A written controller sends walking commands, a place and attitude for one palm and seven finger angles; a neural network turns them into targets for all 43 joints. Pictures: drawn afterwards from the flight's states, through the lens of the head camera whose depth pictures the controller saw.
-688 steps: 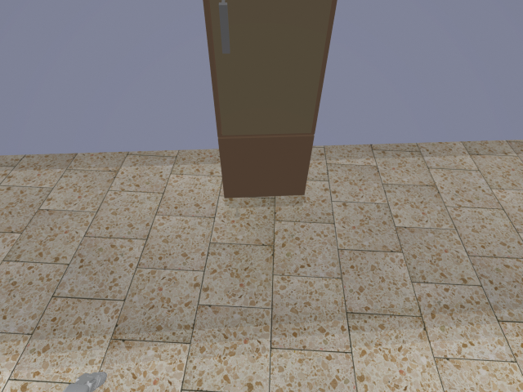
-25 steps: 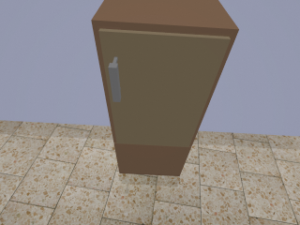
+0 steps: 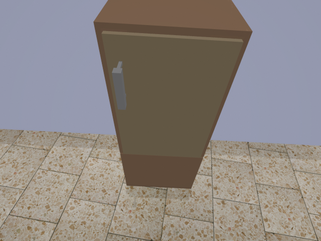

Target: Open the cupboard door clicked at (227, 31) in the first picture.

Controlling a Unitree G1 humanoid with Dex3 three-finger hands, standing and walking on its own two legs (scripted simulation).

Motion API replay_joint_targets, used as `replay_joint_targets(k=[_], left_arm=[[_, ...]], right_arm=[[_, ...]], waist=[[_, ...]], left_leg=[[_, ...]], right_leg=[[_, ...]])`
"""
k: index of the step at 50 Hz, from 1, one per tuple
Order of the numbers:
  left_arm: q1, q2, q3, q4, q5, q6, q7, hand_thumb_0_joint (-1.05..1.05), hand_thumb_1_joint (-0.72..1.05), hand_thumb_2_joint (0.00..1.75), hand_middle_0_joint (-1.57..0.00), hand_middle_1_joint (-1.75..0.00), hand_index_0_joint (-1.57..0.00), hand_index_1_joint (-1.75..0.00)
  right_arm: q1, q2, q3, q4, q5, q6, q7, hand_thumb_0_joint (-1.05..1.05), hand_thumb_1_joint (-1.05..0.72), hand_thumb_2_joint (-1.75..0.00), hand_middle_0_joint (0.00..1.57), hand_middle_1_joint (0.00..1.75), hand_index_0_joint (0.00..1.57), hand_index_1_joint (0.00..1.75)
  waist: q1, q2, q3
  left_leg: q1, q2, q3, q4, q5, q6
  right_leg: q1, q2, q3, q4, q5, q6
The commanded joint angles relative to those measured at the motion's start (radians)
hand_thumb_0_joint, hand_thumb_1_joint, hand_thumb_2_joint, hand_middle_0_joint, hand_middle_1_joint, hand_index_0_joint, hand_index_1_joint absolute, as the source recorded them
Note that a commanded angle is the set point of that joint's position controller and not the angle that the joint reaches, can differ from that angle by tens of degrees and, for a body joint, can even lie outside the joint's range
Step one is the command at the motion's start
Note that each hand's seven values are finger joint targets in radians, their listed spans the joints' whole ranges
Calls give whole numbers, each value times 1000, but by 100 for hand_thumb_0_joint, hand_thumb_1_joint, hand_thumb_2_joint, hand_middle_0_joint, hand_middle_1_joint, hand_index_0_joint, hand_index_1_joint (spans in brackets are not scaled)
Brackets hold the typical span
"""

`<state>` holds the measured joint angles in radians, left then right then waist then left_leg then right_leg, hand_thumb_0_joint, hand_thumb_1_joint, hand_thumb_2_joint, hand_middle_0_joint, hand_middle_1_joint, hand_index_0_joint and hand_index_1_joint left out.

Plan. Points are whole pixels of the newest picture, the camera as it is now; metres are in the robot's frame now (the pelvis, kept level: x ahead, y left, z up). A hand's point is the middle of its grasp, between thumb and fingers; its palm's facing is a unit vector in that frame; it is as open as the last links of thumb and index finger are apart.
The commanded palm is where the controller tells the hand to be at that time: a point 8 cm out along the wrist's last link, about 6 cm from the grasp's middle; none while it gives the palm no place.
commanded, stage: look again from close up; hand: left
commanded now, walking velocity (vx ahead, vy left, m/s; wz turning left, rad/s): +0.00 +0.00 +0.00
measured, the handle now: (121, 85) +0.53 +0.17 +0.09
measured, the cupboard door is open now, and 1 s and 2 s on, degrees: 0 0 0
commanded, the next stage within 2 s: raise the hand with hooked fingers in 0.08 s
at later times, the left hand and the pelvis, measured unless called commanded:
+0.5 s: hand (110, 193) +0.22 +0.14 +0.02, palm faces +0.07 -1.00 +0.01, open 8.0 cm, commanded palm +0.12 +0.22 -0.04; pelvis -0.02 -0.03 -0.04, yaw +0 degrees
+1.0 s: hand (94, 189) +0.23 +0.18 +0.01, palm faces -0.03 -1.00 -0.04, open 11.0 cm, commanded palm +0.18 +0.24 +0.02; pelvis +0.00 -0.05 -0.05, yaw +2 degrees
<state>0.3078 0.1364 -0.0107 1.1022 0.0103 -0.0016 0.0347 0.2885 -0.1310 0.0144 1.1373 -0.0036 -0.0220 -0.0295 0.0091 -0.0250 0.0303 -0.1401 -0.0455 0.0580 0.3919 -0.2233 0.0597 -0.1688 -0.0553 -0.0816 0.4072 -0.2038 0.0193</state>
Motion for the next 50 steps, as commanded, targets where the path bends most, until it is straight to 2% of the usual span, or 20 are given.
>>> replay_joint_targets(k=[1, 8, 9, 10, 11, 12, 13, 16, 18, 20, 21, 22, 24, 27, 31, 36, 40, 43, 47, 50], left_arm=[[76, 75, 12, -22, 2, -18, 8, 0, 90, 90, -20, -30, -20, -30], [84, 70, 11, -20, 2, -19, 8, 0, 90, 90, -20, -30, -20, -30], [118, 111, 6, 17, 19, -38, 44, 0, 90, 90, -20, -30, -20, -30], [-616, 292, 92, -1591, -197, -244, 41, 0, 88, 89, -20, -32, -20, -32], [-242, 222, 63, -1336, -115, -170, 93, 0, 85, 88, -20, -33, -20, -33], [-192, 151, 45, -1203, -129, -108, 144, 0, 83, 87, -21, -34, -21, -34], [80, -40, -65, -1016, -135, -9, 150, 0, 81, 86, -21, -36, -21, -36], [25, 2, -77, -1273, -173, -113, 106, 0, 74, 83, -21, -40, -21, -40], [-7, 15, -41, -1172, -151, -192, 81, 0, 69, 81, -22, -43, -22, -43], [148, -5, 44, -951, -173, -311, -4, 0, 64, 79, -22, -47, -22, -47], [260, 11, 95, -924, -203, -382, -64, 0, 62, 78, -22, -48, -22, -48], [365, 70, 182, -884, -226, -439, -137, 0, 60, 77, -22, -50, -22, -50], [353, 145, 262, -925, -281, -543, -285, 0, 55, 75, -22, -53, -22, -53], [351, 265, 369, -1065, -267, -515, -323, 0, 48, 72, -23, -57, -23, -57], [153, 241, 356, -1419, -302, -518, -254, 0, 39, 68, -24, -63, -24, -63], [-58, 204, 246, -1465, -311, -658, -282, 0, 27, 63, -25, -70, -25, -70], [-90, 272, 242, -1275, -337, -582, -446, 0, 18, 59, -25, -76, -25, -76], [-52, 361, 362, -1131, -374, -397, -521, 0, 11, 56, -26, -81, -26, -81], [-2, 431, 545, -1155, -449, -262, -471, 0, 1, 52, -26, -87, -26, -87], [23, 364, 550, -1251, -461, -312, -385, 0, -6, 49, -27, -92, -27, -92]], right_arm=[[56, -92, -15, -27, -3, -19, -5, 0, -90, -90, 20, 30, 20, 30], [59, -86, -15, -26, -2, -18, -6, 0, -90, -90, 20, 30, 20, 30], [-25, -129, -11, -97, 4, -26, 6, 0, -90, -90, 20, 30, 20, 30], [4, -310, -38, -475, 40, -159, -29, 0, -90, -90, 20, 30, 20, 30], [-84, -211, 9, -417, 46, -259, -52, 0, -90, -90, 20, 30, 20, 30], [-54, -211, -20, -359, 44, -282, -52, 0, -90, -90, 20, 30, 20, 30], [-25, -158, -23, -356, 65, -278, -39, 0, -90, -90, 20, 30, 20, 30], [-77, -237, -33, -490, 70, -338, -59, 0, -90, -90, 20, 30, 20, 30], [-72, -253, -46, -531, 39, -340, -47, 0, -90, -90, 20, 30, 20, 30], [-98, -251, -76, -563, 22, -333, -34, 0, -90, -90, 20, 30, 20, 30], [-112, -247, -86, -589, 18, -330, -20, 0, -90, -90, 20, 30, 20, 30], [-119, -248, -100, -612, 19, -319, 3, 0, -90, -90, 20, 30, 20, 30], [-177, -261, -103, -688, 13, -293, 31, 0, -90, -90, 20, 30, 20, 30], [-198, -241, -107, -771, 23, -243, 33, 0, -90, -90, 20, 30, 20, 30], [-150, -198, -97, -812, 29, -222, 9, 0, -90, -90, 20, 30, 20, 30], [-81, -212, -76, -708, 30, -256, -27, 0, -90, -90, 20, 30, 20, 30], [-83, -261, -64, -677, 52, -285, -56, 0, -90, -90, 20, 30, 20, 30], [-102, -272, -55, -692, 69, -269, -72, 0, -90, -90, 20, 30, 20, 30], [-150, -237, -40, -742, 60, -246, -74, 0, -90, -90, 20, 30, 20, 30], [-130, -208, -43, -736, 53, -260, -58, 0, -90, -90, 20, 30, 20, 30]], waist=[[4, 9, 38], [4, 22, 51], [24, 53, 82], [-122, 307, -419], [-27, 365, -361], [-47, 299, -247], [-51, 171, -113], [-57, 10, -24], [-87, -214, 40], [-31, -382, 64], [11, -391, 28], [64, -262, -15], [62, -99, -85], [113, 76, -218], [53, 198, -366], [-94, 89, -268], [-115, 5, -252], [-48, -14, -305], [52, -41, -399], [57, -3, -382]], left_leg=[[-107, 141, -128, -103, 88, -21], [-110, 139, -126, -101, 73, -22], [-141, 150, -94, 73, 215, -50], [170, 60, -101, -15, 198, -74], [134, 106, -90, -70, 210, -94], [0, 101, -107, -95, 42, -109], [-99, 99, -145, -104, -111, -86], [-195, 65, -138, 21, -213, -48], [-287, 46, -143, 114, -221, -48], [-419, 39, -113, 220, -217, -58], [-471, 32, -93, 270, -198, -63], [-475, 17, -67, 303, -138, -73], [-511, -9, -36, 381, -98, -86], [-554, -16, -3, 418, -42, -67], [-455, 15, -22, 465, 41, -45], [-508, 43, -77, 564, -31, -34], [-553, 46, -84, 573, -88, -23], [-555, 35, -73, 527, -56, -22], [-501, 34, -90, 459, 36, -39], [-440, 38, -85, 396, 103, -48]], right_leg=[[33, -70, 87, -61, 62, -42], [22, -69, 89, -68, 50, -44], [-39, -98, 109, -19, 272, -46], [22, 22, 19, 62, 156, -47], [-47, 40, 5, 150, -60, -71], [-108, 44, -7, 188, -143, -56], [-164, 46, -25, 166, -146, -52], [-189, 40, -6, 79, -188, -38], [-313, 51, -15, 108, -286, -32], [-425, 57, -27, 181, -382, -29], [-436, 56, -15, 213, -394, -33], [-399, 54, 2, 252, -316, -51], [-348, 39, 23, 328, -192, -68], [-274, 30, 77, 390, -71, -67], [-280, 40, 110, 401, 35, -53], [-433, 45, 147, 380, -42, -27], [-407, 31, 185, 316, -123, -11], [-268, -1, 219, 268, -90, 8], [-88, -24, 207, 278, 110, 23], [-89, -5, 139, 296, 253, 12]])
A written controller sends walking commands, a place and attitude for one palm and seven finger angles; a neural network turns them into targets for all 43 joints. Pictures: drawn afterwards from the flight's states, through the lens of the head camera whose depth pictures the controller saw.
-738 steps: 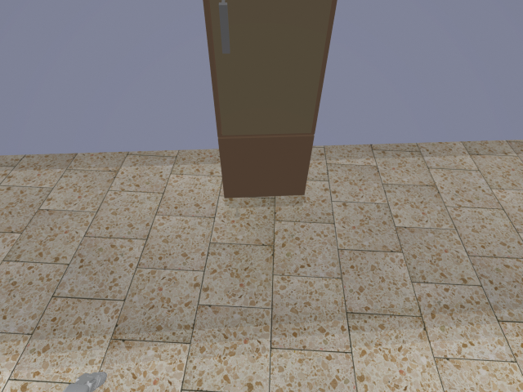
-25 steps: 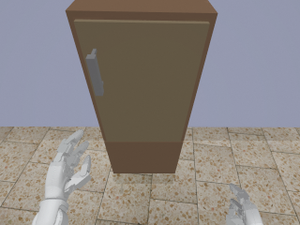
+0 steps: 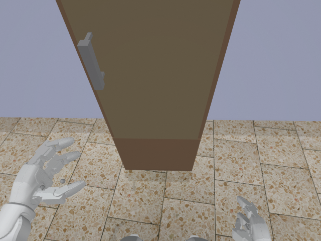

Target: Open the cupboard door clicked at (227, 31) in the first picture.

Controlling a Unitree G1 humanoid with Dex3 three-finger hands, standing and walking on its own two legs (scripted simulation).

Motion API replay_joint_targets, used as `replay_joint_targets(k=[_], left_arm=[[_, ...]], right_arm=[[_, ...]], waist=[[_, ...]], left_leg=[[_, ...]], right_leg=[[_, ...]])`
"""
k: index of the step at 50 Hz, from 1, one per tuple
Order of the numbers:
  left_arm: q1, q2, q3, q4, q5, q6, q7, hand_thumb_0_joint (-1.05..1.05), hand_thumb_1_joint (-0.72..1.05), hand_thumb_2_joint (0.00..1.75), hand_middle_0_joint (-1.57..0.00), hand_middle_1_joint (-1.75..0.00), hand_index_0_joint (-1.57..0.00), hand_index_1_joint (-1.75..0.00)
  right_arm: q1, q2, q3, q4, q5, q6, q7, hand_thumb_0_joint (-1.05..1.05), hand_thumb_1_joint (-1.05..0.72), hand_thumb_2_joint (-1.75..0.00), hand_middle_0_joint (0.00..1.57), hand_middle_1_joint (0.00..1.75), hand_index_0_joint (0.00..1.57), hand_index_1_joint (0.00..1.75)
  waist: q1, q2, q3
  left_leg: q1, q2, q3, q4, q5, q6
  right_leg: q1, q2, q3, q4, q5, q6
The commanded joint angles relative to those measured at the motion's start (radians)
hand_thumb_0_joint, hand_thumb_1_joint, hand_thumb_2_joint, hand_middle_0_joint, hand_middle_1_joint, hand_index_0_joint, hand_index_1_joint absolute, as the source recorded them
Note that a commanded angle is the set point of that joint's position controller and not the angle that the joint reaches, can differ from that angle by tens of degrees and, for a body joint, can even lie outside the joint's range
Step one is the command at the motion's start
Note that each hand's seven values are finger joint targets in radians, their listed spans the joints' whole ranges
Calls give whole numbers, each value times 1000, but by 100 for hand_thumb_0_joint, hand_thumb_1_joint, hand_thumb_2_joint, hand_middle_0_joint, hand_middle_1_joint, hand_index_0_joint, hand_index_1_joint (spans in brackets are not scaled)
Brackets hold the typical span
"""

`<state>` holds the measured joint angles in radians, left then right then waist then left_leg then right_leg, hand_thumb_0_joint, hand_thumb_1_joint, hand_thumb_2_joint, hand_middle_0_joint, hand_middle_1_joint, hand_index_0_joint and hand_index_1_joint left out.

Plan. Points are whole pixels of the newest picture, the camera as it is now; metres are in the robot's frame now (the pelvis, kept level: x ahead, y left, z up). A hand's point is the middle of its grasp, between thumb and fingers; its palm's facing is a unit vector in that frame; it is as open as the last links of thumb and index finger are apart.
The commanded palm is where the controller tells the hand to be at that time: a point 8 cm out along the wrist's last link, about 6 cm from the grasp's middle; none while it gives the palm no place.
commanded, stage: raise the hand with hooked fingers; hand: left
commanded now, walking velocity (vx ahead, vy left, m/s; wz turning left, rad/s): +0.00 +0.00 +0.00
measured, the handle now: (94, 62) +0.54 +0.20 +0.14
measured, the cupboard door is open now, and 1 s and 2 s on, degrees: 0 0 0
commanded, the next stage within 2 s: move the hooked fingers beside the handle in 1.28 s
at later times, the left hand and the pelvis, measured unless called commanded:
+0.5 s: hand (12, 146) +0.28 +0.30 +0.14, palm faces +0.06 -1.00 -0.05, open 13.7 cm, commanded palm +0.24 +0.35 +0.14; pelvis +0.01 +0.04 +0.03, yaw +0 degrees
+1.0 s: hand (13, 126) +0.31 +0.31 +0.16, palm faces +0.02 -1.00 -0.04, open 14.0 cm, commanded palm +0.28 +0.35 +0.17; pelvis +0.01 +0.04 +0.04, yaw -1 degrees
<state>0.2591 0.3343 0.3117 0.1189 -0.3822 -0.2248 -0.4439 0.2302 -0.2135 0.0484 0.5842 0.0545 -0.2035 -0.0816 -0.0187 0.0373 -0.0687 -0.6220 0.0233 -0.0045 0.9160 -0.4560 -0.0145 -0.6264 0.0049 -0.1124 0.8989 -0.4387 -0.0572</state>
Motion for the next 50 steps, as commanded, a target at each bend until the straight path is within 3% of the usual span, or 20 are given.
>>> replay_joint_targets(k=[1, 2, 3, 7, 9, 13, 15, 17, 18, 21, 22, 26, 31, 32, 35, 38, 41, 44, 47, 50], left_arm=[[85, 150, 217, -281, -60, -109, 115, 0, -8, 48, -27, -93, -27, -93], [69, 141, 192, -296, -47, -124, 120, 0, -10, 47, -27, -94, -27, -94], [64, 118, 156, -278, -29, -134, 119, 0, -13, 46, -27, -96, -27, -96], [-37, 106, 66, -180, 5, -116, 67, 0, -22, 42, -28, -102, -28, -102], [-113, 166, 90, -188, 4, -102, 36, 0, -27, 40, -28, -105, -28, -105], [-261, 263, 166, -295, 0, -104, 51, 0, -36, 36, -29, -111, -29, -111], [-275, 251, 169, -308, -1, -113, 79, 0, -41, 34, -29, -114, -29, -114], [-281, 265, 186, -275, 0, -105, 96, 0, -45, 32, -30, -117, -30, -117], [-289, 242, 167, -257, 5, -92, 95, 0, -48, 31, -30, -118, -30, -118], [-305, 222, 143, -133, 15, -5, 73, 0, -50, 30, -30, -120, -30, -120], [-311, 225, 140, -81, 15, 34, 53, 0, -50, 30, -30, -120, -30, -120], [-437, 259, 146, -61, 24, 130, 19, 0, -50, 30, -30, -120, -30, -120], [-591, 343, 200, -184, 32, 86, 33, 0, -50, 30, -30, -120, -30, -120], [-599, 367, 215, -176, 32, 79, 36, 0, -50, 30, -30, -120, -30, -120], [-644, 365, 218, -97, 37, 80, 29, 0, -50, 30, -30, -120, -30, -120], [-678, 370, 211, -2, 40, 129, 3, 0, -50, 30, -30, -120, -30, -120], [-633, 338, 180, 79, 39, 185, -29, 0, -50, 30, -30, -120, -30, -120], [-599, 332, 169, 58, 34, 200, -50, 0, -50, 30, -30, -120, -30, -120], [-609, 388, 225, -35, 28, 155, -28, 0, -50, 30, -30, -120, -30, -120], [-623, 411, 267, -82, 29, 106, 9, 0, -50, 30, -30, -120, -30, -120]], right_arm=[[-64, -125, -81, -177, -8, -85, 0, 0, -90, -90, 20, 30, 20, 30], [-62, -131, -81, -177, -11, -90, 5, 0, -90, -90, 20, 30, 20, 30], [-46, -139, -86, -167, -9, -92, 8, 0, -90, -90, 20, 30, 20, 30], [-21, -182, -90, -148, -2, -100, 0, 0, -90, -90, 20, 30, 20, 30], [-12, -196, -91, -145, 4, -105, -12, 0, -90, -90, 20, 30, 20, 30], [-22, -187, -78, -141, 2, -114, -31, 0, -90, -90, 20, 30, 20, 30], [-28, -178, -70, -134, -1, -123, -32, 0, -90, -90, 20, 30, 20, 30], [-24, -182, -63, -127, -5, -124, -28, 0, -90, -90, 20, 30, 20, 30], [-28, -179, -61, -126, -2, -122, -26, 0, -90, -90, 20, 30, 20, 30], [-34, -187, -58, -122, 6, -109, -27, 0, -90, -90, 20, 30, 20, 30], [-32, -192, -55, -129, 9, -102, -28, 0, -90, -90, 20, 30, 20, 30], [-49, -197, -47, -150, 14, -86, -35, 0, -90, -90, 20, 30, 20, 30], [-50, -182, -35, -153, 1, -92, -36, 0, -90, -90, 20, 30, 20, 30], [-43, -185, -33, -147, -4, -89, -35, 0, -90, -90, 20, 30, 20, 30], [-47, -185, -29, -125, 1, -87, -41, 0, -90, -90, 20, 30, 20, 30], [-51, -191, -29, -118, 10, -78, -50, 0, -90, -90, 20, 30, 20, 30], [-44, -198, -34, -125, 15, -71, -50, 0, -90, -90, 20, 30, 20, 30], [-42, -199, -38, -142, 14, -67, -37, 0, -90, -90, 20, 30, 20, 30], [-41, -197, -43, -150, 4, -68, -28, 0, -90, -90, 20, 30, 20, 30], [-33, -190, -45, -144, 0, -72, -26, 0, -90, -90, 20, 30, 20, 30]], waist=[[85, -47, -263], [81, -65, -253], [61, -53, -227], [5, -56, -97], [10, -21, -145], [33, 65, -244], [39, 100, -228], [49, 96, -198], [40, 95, -184], [35, 83, -112], [42, 49, -83], [36, 9, -89], [41, 82, -207], [44, 73, -208], [34, 81, -154], [31, 94, -119], [37, 51, -127], [44, 35, -155], [56, 11, -191], [58, 58, -216]], left_leg=[[57, -32, -17, -144, 348, 25], [69, -29, -21, -152, 372, 27], [86, -30, -10, -163, 371, 30], [97, -29, -9, -180, 300, 42], [131, -29, -9, -206, 267, 44], [246, -23, -30, -254, 325, 43], [288, -18, -39, -276, 353, 36], [302, -13, -54, -295, 391, 26], [314, -9, -55, -307, 405, 22], [301, -6, -59, -337, 361, 15], [295, -7, -62, -347, 371, 15], [301, -7, -71, -373, 325, 20], [429, -1, -84, -380, 442, 7], [435, -2, -85, -381, 450, 4], [424, -1, -86, -407, 399, 4], [420, -7, -79, -422, 384, 10], [404, -11, -75, -420, 403, 16], [414, -14, -66, -408, 452, 21], [433, -14, -58, -402, 486, 25], [451, -15, -54, -410, 508, 20]], right_leg=[[351, -57, 152, -191, 502, 84], [353, -46, 139, -181, 523, 77], [318, -41, 131, -189, 522, 80], [193, -21, 113, -232, 327, 68], [212, -19, 106, -254, 234, 57], [276, -5, 69, -244, 266, 37], [271, 1, 50, -245, 282, 31], [280, 10, 38, -249, 303, 22], [274, 9, 31, -250, 312, 24], [254, 7, 24, -278, 288, 29], [269, 11, 24, -288, 300, 24], [275, 7, 21, -313, 270, 29], [324, 13, 32, -326, 321, 21], [332, 17, 35, -332, 328, 19], [319, 16, 32, -355, 296, 20], [325, 11, 36, -380, 299, 17], [337, 7, 31, -381, 322, 20], [356, 8, 35, -380, 370, 22], [391, 11, 41, -378, 407, 20], [395, 14, 43, -376, 414, 21]])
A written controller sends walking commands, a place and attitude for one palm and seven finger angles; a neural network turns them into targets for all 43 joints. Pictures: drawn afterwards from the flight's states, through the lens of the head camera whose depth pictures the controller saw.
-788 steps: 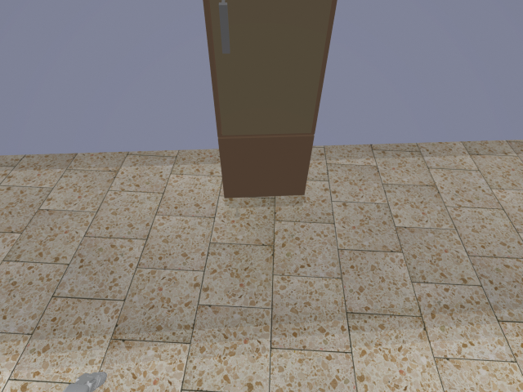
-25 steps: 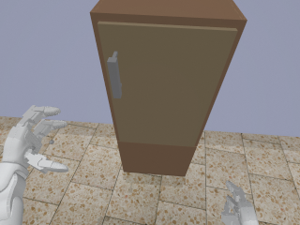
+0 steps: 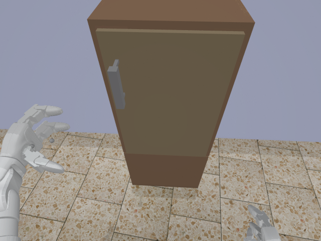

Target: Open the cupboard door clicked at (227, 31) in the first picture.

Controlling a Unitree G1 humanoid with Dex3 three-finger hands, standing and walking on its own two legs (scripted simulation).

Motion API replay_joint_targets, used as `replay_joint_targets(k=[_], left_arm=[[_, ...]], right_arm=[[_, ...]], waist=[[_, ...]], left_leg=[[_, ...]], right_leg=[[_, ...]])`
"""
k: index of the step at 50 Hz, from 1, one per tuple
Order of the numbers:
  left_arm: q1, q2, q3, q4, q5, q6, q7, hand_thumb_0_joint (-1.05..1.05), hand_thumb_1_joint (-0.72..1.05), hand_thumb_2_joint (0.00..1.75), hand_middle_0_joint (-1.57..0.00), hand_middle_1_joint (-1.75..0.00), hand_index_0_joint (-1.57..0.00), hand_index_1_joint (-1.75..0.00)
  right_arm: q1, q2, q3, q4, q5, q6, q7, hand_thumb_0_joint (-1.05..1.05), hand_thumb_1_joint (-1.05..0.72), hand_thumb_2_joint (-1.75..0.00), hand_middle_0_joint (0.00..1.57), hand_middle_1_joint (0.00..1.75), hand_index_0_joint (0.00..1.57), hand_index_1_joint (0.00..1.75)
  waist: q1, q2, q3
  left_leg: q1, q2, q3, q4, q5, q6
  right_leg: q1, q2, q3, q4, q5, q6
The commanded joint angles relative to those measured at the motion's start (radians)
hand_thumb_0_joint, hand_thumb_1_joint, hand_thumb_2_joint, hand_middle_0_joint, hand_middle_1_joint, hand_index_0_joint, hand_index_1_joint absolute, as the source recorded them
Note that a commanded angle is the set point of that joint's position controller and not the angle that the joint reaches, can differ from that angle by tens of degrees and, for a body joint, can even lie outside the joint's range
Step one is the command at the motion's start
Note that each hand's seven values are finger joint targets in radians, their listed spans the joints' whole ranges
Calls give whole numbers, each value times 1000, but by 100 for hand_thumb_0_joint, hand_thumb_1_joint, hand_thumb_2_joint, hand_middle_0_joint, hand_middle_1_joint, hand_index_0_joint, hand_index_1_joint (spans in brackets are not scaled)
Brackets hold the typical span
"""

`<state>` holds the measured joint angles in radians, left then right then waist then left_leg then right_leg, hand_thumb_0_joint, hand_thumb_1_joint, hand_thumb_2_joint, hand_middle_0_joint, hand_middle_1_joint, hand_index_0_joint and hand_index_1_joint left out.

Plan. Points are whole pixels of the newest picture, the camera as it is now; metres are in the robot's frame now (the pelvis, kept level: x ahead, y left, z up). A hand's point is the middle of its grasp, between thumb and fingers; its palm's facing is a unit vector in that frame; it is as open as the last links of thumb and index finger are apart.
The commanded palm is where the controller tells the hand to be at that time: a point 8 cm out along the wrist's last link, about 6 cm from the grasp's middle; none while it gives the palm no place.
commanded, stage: raise the hand with hooked fingers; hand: left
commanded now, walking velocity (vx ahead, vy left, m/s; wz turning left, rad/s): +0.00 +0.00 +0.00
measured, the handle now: (118, 84) +0.52 +0.17 +0.10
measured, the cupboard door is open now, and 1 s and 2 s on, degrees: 0 0 0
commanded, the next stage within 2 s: move the hooked fingers beside the handle in 0.28 s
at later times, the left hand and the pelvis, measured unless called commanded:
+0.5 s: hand (64, 139) +0.30 +0.24 +0.12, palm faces +0.10 -0.99 -0.03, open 14.0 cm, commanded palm +0.28 +0.30 +0.13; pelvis +0.00 -0.04 +0.00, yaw +0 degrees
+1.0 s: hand (70, 118) +0.37 +0.26 +0.12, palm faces +0.05 -1.00 -0.01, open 14.0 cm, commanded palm +0.34 +0.31 +0.12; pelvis +0.00 -0.01 +0.00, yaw -1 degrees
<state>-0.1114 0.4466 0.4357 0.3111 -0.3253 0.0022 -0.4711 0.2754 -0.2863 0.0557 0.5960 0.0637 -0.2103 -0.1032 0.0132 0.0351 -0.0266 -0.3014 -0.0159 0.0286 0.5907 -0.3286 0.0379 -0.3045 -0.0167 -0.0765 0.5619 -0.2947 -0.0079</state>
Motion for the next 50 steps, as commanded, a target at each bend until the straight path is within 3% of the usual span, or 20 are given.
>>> replay_joint_targets(k=[1, 2, 5, 7, 11, 14, 19, 21, 22, 23, 27, 29, 31, 33, 36, 37, 40, 43, 48, 50], left_arm=[[-255, 298, 144, -269, -22, -130, 48, 0, -50, 30, -30, -120, -30, -120], [-254, 319, 161, -263, -21, -133, 56, 0, -50, 30, -30, -120, -30, -120], [-271, 265, 118, -223, -11, -129, 61, 0, -50, 30, -30, -120, -30, -120], [-262, 250, 97, -197, -13, -114, 46, 0, -50, 30, -30, -120, -30, -120], [-259, 237, 79, -178, -19, -98, 20, 0, -50, 30, -30, -120, -30, -120], [-242, 253, 102, -155, -35, -100, 9, 0, -50, 30, -30, -120, -30, -120], [-259, 271, 120, -166, -30, -119, 30, 0, -50, 30, -30, -120, -30, -120], [-318, 290, 124, -156, -19, -131, 41, 0, -50, 30, -30, -120, -30, -120], [-339, 318, 137, -123, -16, -129, 46, 0, -50, 30, -30, -120, -30, -120], [-378, 328, 140, -97, -11, -134, 45, 0, -50, 30, -30, -120, -30, -120], [-468, 336, 109, -18, 1, -150, 21, 0, -50, 30, -30, -120, -30, -120], [-514, 333, 92, -13, 6, -165, 4, 0, -50, 30, -30, -120, -30, -120], [-516, 334, 86, 39, 5, -164, -7, 0, -50, 30, -30, -120, -30, -120], [-547, 341, 82, 113, 1, -158, -16, 0, -50, 30, -30, -120, -30, -120], [-543, 358, 100, 181, 4, -159, -14, 0, -50, 30, -30, -120, -30, -120], [-543, 394, 129, 187, 7, -164, -7, 0, -50, 30, -30, -120, -30, -120], [-542, 374, 117, 148, 20, -185, 8, 0, -50, 30, -30, -120, -30, -120], [-590, 409, 139, 160, 27, -202, 23, 0, -50, 30, -30, -120, -30, -120], [-640, 393, 124, 137, 28, -218, 19, 0, -50, 30, -30, -120, -30, -120], [-609, 363, 109, 163, 31, -213, 19, 0, -50, 30, -30, -120, -30, -120]], right_arm=[[-80, -116, -51, -152, -9, -66, -6, 0, -90, -90, 20, 30, 20, 30], [-77, -117, -50, -145, -12, -63, -7, 0, -90, -90, 20, 30, 20, 30], [-84, -112, -51, -135, -4, -64, -15, 0, -90, -90, 20, 30, 20, 30], [-80, -116, -53, -133, -2, -62, -20, 0, -90, -90, 20, 30, 20, 30], [-88, -118, -55, -135, 3, -64, -28, 0, -90, -90, 20, 30, 20, 30], [-92, -119, -56, -133, 2, -62, -27, 0, -90, -90, 20, 30, 20, 30], [-102, -110, -52, -135, 2, -61, -23, 0, -90, -90, 20, 30, 20, 30], [-96, -110, -53, -125, 2, -58, -27, 0, -90, -90, 20, 30, 20, 30], [-88, -115, -52, -118, 2, -51, -28, 0, -90, -90, 20, 30, 20, 30], [-90, -115, -53, -109, 5, -51, -30, 0, -90, -90, 20, 30, 20, 30], [-76, -122, -53, -98, 7, -44, -36, 0, -90, -90, 20, 30, 20, 30], [-73, -120, -54, -98, 8, -48, -37, 0, -90, -90, 20, 30, 20, 30], [-64, -124, -53, -95, 9, -47, -38, 0, -90, -90, 20, 30, 20, 30], [-46, -134, -55, -87, 11, -40, -37, 0, -90, -90, 20, 30, 20, 30], [-29, -143, -59, -92, 9, -35, -31, 0, -90, -90, 20, 30, 20, 30], [-22, -147, -63, -88, 8, -30, -28, 0, -90, -90, 20, 30, 20, 30], [-14, -139, -64, -108, 5, -25, -16, 0, -90, -90, 20, 30, 20, 30], [3, -145, -66, -104, 2, -13, -11, 0, -90, -90, 20, 30, 20, 30], [25, -146, -72, -102, 0, -2, -11, 0, -90, -90, 20, 30, 20, 30], [35, -146, -74, -102, -1, 2, -11, 0, -90, -90, 20, 30, 20, 30]], waist=[[26, 77, -242], [29, 72, -229], [9, 92, -193], [4, 42, -193], [-2, 20, -206], [3, -29, -198], [8, 2, -207], [-3, 15, -210], [-10, -41, -185], [-21, -12, -170], [-36, -9, -199], [-37, 64, -246], [-38, 59, -251], [-47, -12, -220], [-32, -36, -243], [-25, -43, -261], [-11, 27, -311], [-21, 11, -280], [-30, 56, -311], [-31, 41, -306]], left_leg=[[128, 24, -81, -86, 372, -30], [119, 20, -75, -86, 353, -26], [100, 15, -57, -93, 292, -18], [100, 15, -51, -87, 287, -10], [92, 10, -44, -75, 277, -2], [60, 6, -35, -62, 264, 0], [32, 2, -25, -52, 243, -2], [36, 2, -22, -49, 241, -1], [6, 8, -23, -42, 222, -1], [-5, 5, -20, -38, 199, 0], [-18, 7, -17, -18, 186, 0], [7, 2, -17, -15, 201, 0], [-1, 3, -20, -10, 208, 0], [-38, 8, -23, -9, 189, -1], [-54, 5, -29, -12, 196, -1], [-57, 9, -25, -7, 211, -1], [-23, 4, -22, -18, 256, 0], [-35, 11, -27, -23, 248, 2], [8, 13, -28, -25, 287, 2], [18, 15, -32, -29, 293, 1]], right_leg=[[67, 35, 10, -42, 266, -28], [78, 34, 15, -49, 268, -30], [62, 27, 21, -61, 243, -24], [77, 25, 27, -65, 263, -21], [77, 21, 35, -66, 282, -13], [92, 15, 51, -65, 303, -3], [109, 3, 77, -64, 293, 5], [101, 3, 80, -63, 291, 7], [101, -1, 94, -69, 271, 14], [85, -5, 111, -77, 247, 17], [93, -17, 136, -69, 237, 23], [99, -15, 130, -61, 254, 14], [91, -12, 122, -54, 266, 12], [68, -10, 123, -55, 247, 16], [68, -7, 107, -39, 251, 10], [89, -12, 114, -34, 271, 12], [98, 0, 85, -12, 321, 0], [71, 11, 80, -12, 300, -4], [62, 20, 70, -5, 326, -12], [38, 25, 56, -7, 311, -15]])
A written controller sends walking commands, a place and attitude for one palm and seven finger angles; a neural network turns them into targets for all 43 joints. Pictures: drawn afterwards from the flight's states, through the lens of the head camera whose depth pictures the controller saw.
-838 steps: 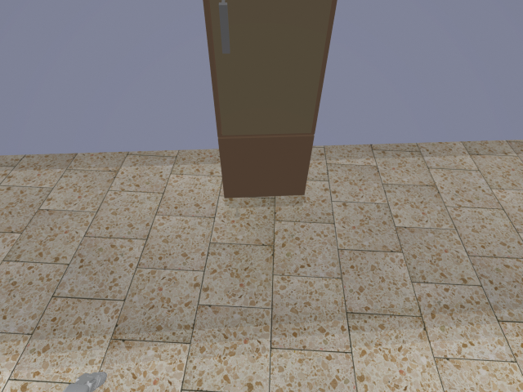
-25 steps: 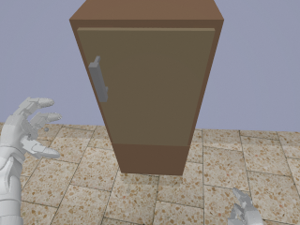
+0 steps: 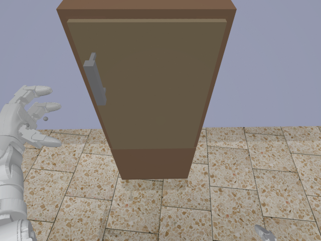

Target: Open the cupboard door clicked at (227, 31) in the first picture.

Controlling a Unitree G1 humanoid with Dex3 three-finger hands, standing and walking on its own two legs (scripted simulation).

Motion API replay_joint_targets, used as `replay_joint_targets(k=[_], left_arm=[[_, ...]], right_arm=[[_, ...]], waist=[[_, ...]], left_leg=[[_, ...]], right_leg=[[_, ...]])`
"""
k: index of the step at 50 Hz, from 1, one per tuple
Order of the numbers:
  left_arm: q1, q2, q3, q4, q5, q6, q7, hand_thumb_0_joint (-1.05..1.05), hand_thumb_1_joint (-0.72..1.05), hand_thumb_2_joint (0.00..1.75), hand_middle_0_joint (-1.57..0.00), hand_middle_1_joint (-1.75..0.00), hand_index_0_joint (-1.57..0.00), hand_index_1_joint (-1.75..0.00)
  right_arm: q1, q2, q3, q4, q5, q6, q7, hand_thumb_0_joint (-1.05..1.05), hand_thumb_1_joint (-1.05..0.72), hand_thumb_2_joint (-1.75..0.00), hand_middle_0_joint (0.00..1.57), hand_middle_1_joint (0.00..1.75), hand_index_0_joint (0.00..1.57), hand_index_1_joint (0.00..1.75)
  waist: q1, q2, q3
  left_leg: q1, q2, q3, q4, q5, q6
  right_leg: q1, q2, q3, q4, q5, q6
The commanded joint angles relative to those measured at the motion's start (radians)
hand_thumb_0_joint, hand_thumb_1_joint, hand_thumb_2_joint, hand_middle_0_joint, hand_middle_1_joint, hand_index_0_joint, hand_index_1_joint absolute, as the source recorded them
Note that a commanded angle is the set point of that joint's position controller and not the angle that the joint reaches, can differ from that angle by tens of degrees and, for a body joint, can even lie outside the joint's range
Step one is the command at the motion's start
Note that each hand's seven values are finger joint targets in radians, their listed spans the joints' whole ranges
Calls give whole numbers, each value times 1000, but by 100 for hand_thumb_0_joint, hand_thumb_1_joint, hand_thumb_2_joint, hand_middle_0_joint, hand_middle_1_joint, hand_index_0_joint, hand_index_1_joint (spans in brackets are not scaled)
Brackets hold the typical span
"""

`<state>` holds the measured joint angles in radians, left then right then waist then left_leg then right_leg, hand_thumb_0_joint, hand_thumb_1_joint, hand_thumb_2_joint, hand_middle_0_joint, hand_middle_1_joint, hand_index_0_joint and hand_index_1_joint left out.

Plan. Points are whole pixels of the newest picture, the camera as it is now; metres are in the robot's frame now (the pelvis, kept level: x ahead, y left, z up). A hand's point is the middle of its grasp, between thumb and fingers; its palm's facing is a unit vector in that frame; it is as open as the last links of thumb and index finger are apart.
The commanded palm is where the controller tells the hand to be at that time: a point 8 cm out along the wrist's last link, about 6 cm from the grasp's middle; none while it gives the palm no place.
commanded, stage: move the hooked fingers beside the handle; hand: left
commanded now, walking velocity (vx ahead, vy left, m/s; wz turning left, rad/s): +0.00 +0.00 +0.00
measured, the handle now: (97, 79) +0.52 +0.20 +0.11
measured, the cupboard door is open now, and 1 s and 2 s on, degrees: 0 0 0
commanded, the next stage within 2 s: slide the fingers in behind the handle in 1.78 s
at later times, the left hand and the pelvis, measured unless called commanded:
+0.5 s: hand (57, 100) +0.42 +0.27 +0.12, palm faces +0.04 -1.00 +0.01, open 14.0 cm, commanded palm +0.39 +0.32 +0.12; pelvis +0.00 +0.02 +0.00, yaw +0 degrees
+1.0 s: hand (67, 87) +0.47 +0.27 +0.12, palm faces +0.05 -1.00 +0.00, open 14.0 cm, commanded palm +0.45 +0.32 +0.11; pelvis +0.00 +0.00 -0.01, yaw +0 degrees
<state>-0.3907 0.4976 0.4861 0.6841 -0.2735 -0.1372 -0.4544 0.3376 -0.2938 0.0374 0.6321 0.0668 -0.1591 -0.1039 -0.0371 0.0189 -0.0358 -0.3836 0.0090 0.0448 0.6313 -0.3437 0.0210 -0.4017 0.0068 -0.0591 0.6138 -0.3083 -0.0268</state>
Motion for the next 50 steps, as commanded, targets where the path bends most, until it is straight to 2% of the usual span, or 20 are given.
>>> replay_joint_targets(k=[1, 3, 6, 9, 13, 14, 15, 17, 22, 25, 27, 28, 31, 34, 38, 40, 41, 45, 47, 50], left_arm=[[-373, 317, 50, -222, -15, -78, 6, 0, -50, 30, -30, -120, -30, -120], [-413, 284, 13, -189, -15, -66, 3, 0, -50, 30, -30, -120, -30, -120], [-461, 225, -46, -184, -3, -64, 17, 0, -50, 30, -30, -120, -30, -120], [-475, 263, -11, -134, 4, -62, 32, 0, -50, 30, -30, -120, -30, -120], [-558, 298, 0, -90, 29, -79, 59, 0, -50, 30, -30, -120, -30, -120], [-578, 260, -34, -108, 33, -88, 62, 0, -50, 30, -30, -120, -30, -120], [-558, 280, -12, -100, 39, -92, 70, 0, -50, 30, -30, -120, -30, -120], [-605, 254, -48, -126, 44, -107, 74, 0, -50, 30, -30, -120, -30, -120], [-633, 243, -45, -43, 37, -107, 79, 0, -50, 30, -30, -120, -30, -120], [-662, 237, -56, 15, 53, -94, 85, 0, -50, 30, -30, -120, -30, -120], [-672, 277, -35, 85, 64, -94, 90, 0, -50, 30, -30, -120, -30, -120], [-696, 313, -13, 94, 72, -104, 93, 0, -50, 30, -30, -120, -30, -120], [-740, 304, -31, 51, 83, -149, 93, 0, -50, 30, -30, -120, -30, -120], [-806, 348, -2, 68, 79, -186, 89, 0, -50, 30, -30, -120, -30, -120], [-830, 345, -17, 173, 79, -185, 66, 0, -50, 30, -30, -120, -30, -120], [-812, 407, 15, 259, 95, -165, 60, 0, -50, 30, -30, -120, -30, -120], [-813, 400, -1, 279, 100, -156, 56, 0, -50, 30, -30, -120, -30, -120], [-852, 469, 26, 285, 113, -166, 42, 0, -50, 30, -30, -120, -30, -120], [-898, 473, 23, 277, 105, -183, 38, 0, -50, 30, -30, -120, -30, -120], [-933, 537, 63, 295, 110, -196, 31, 0, -50, 30, -30, -120, -30, -120]], right_arm=[[-23, -140, -55, -131, -4, -48, -11, 0, -90, -90, 20, 30, 20, 30], [-18, -141, -53, -126, -2, -43, -11, 0, -90, -90, 20, 30, 20, 30], [-6, -141, -54, -120, -6, -43, -10, 0, -90, -90, 20, 30, 20, 30], [12, -148, -56, -109, -10, -32, -7, 0, -90, -90, 20, 30, 20, 30], [22, -150, -52, -102, -15, -15, 2, 0, -90, -90, 20, 30, 20, 30], [19, -145, -52, -107, -17, -14, 5, 0, -90, -90, 20, 30, 20, 30], [27, -147, -55, -107, -18, -12, 7, 0, -90, -90, 20, 30, 20, 30], [41, -147, -55, -106, -21, -5, 13, 0, -90, -90, 20, 30, 20, 30], [62, -154, -60, -89, -23, 16, 19, 0, -90, -90, 20, 30, 20, 30], [70, -154, -61, -80, -23, 30, 23, 0, -90, -90, 20, 30, 20, 30], [84, -163, -58, -74, -25, 44, 23, 0, -90, -90, 20, 30, 20, 30], [87, -163, -58, -73, -26, 50, 24, 0, -90, -90, 20, 30, 20, 30], [96, -159, -62, -81, -30, 57, 29, 0, -90, -90, 20, 30, 20, 30], [112, -162, -65, -61, -33, 68, 27, 0, -90, -90, 20, 30, 20, 30], [122, -163, -60, -49, -27, 85, 21, 0, -90, -90, 20, 30, 20, 30], [135, -173, -58, -43, -29, 96, 19, 0, -90, -90, 20, 30, 20, 30], [139, -173, -56, -48, -26, 101, 20, 0, -90, -90, 20, 30, 20, 30], [158, -178, -56, -61, -30, 118, 18, 0, -90, -90, 20, 30, 20, 30], [166, -178, -57, -62, -30, 125, 17, 0, -90, -90, 20, 30, 20, 30], [184, -185, -59, -54, -30, 136, 14, 0, -90, -90, 20, 30, 20, 30]], waist=[[12, 71, -293], [-5, 55, -248], [-14, 83, -273], [-9, 38, -287], [-12, 52, -288], [-15, 82, -302], [-5, 101, -323], [-13, 134, -365], [-24, 58, -342], [-33, 77, -321], [-38, 39, -286], [-36, 34, -298], [-35, 91, -384], [-51, 86, -422], [-69, 70, -374], [-66, 55, -329], [-74, 52, -320], [-72, 51, -382], [-91, 45, -389], [-92, 55, -424]], left_leg=[[106, -7, -57, -75, 308, 15], [106, -3, -62, -75, 291, 15], [147, 1, -82, -77, 310, 7], [138, 3, -89, -73, 323, 3], [121, 5, -93, -68, 322, -4], [143, 5, -96, -66, 348, -8], [164, 10, -103, -61, 383, -14], [220, 18, -115, -43, 487, -28], [193, 23, -116, -37, 502, -28], [170, 21, -112, -38, 463, -29], [114, 17, -101, -35, 411, -16], [94, 14, -99, -37, 390, -14], [148, 14, -102, -21, 439, -16], [154, 14, -98, -4, 428, -11], [81, 6, -78, -1, 374, 7], [9, 2, -70, 0, 319, 13], [-10, 0, -67, 0, 301, 16], [-33, -2, -59, 19, 315, 22], [-43, -2, -52, 32, 309, 26], [-52, 0, -57, 41, 299, 26]], right_leg=[[118, 3, 33, -60, 307, 2], [76, 7, 27, -66, 283, 0], [41, 8, 15, -63, 253, -4], [46, 9, 14, -59, 259, -6], [34, 8, 14, -48, 250, -8], [27, 8, 13, -42, 256, -9], [19, 8, 13, -38, 258, -11], [4, 11, 11, -27, 284, -12], [-3, 17, 5, -30, 295, -7], [-30, 13, 5, -31, 273, -4], [-25, 14, 8, -30, 271, -7], [-10, 13, 11, -27, 273, -6], [-6, 14, 19, -14, 294, -6], [0, 21, 27, -11, 308, -3], [6, 19, 33, -14, 323, 1], [7, 15, 40, -15, 310, 3], [5, 13, 41, -16, 306, 4], [42, 13, 56, -2, 347, 8], [44, 14, 62, 1, 356, 12], [44, 17, 68, 6, 348, 15]])
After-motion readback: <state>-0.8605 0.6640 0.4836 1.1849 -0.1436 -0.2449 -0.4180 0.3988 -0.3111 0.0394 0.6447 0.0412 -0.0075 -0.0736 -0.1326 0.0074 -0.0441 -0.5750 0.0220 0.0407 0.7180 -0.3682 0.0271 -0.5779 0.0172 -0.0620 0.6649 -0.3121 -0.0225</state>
